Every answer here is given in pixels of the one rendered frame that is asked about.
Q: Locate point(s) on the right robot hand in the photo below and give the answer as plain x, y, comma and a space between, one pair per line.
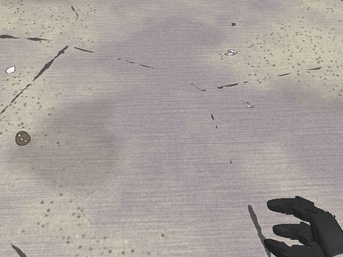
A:
322, 238

